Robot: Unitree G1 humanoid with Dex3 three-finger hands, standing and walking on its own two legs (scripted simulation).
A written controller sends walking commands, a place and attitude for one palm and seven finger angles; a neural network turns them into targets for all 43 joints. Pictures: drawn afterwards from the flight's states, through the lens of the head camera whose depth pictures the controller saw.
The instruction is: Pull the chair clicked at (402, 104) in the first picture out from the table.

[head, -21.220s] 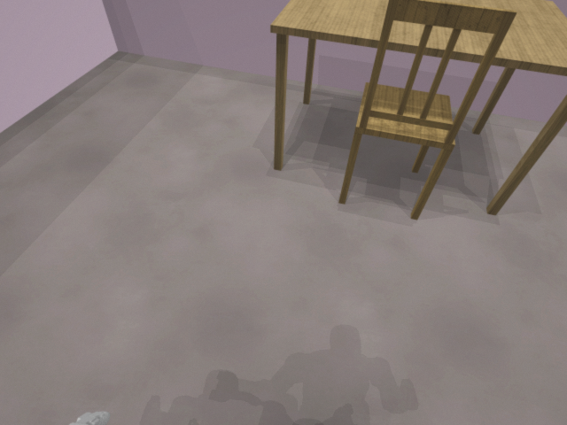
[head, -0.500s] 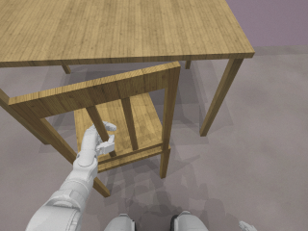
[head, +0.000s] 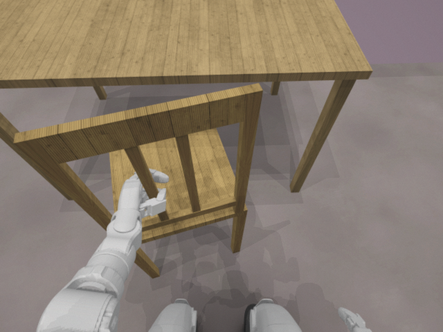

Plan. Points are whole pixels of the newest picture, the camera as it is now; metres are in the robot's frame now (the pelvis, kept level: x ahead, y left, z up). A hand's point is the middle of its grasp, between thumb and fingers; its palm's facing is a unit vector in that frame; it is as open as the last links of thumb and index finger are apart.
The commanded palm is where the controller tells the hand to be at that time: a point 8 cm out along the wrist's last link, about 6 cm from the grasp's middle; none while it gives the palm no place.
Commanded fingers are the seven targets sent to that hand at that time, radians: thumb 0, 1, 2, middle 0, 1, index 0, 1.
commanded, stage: step backward, pulling the chair out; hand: left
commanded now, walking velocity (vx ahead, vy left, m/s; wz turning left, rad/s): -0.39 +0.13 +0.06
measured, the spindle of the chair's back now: (151, 189) +0.39 +0.16 -0.05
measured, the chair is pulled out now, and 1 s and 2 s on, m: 0.19 0.32 0.56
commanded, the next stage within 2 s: stop walking, hand still on the chair in 1.84 s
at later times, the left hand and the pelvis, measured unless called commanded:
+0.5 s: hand (155, 216) +0.33 +0.14 -0.05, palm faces +0.02 -0.98 -0.18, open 5.3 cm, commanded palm +0.33 +0.19 -0.04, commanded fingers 0.00 0.90 0.90 -0.50 -1.45 -0.50 -1.45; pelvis -0.05 +0.01 +0.01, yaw +2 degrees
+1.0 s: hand (144, 265) +0.24 +0.15 -0.05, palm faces +0.02 -0.98 -0.19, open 5.3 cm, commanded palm +0.25 +0.20 -0.04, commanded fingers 0.00 0.90 0.90 -0.50 -1.45 -0.50 -1.45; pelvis -0.13 +0.01 +0.01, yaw +3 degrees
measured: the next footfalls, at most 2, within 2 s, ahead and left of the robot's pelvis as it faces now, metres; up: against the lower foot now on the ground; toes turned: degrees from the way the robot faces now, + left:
left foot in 0.12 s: +0.03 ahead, +0.15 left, +0.00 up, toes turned +2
right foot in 0.72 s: +0.00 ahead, -0.12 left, +0.00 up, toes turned +0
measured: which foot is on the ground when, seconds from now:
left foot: up 0.00-0.10, down 0.12-0.82, up 0.84-0.96, down 0.98-1.00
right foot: down 0.00-0.60, up 0.62-0.70, down 0.72-1.00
